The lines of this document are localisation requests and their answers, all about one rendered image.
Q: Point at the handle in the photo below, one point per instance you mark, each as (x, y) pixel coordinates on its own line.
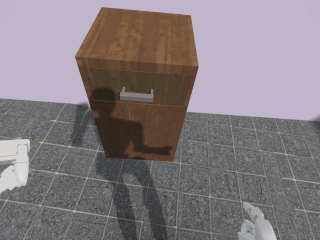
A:
(139, 97)

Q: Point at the robot right hand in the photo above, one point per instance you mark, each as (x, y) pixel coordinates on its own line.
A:
(261, 230)

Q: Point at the robot left hand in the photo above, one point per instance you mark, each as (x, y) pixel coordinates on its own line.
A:
(14, 153)

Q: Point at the cabinet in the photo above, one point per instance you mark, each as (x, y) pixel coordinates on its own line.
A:
(140, 41)

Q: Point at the drawer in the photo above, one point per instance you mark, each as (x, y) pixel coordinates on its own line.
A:
(106, 84)

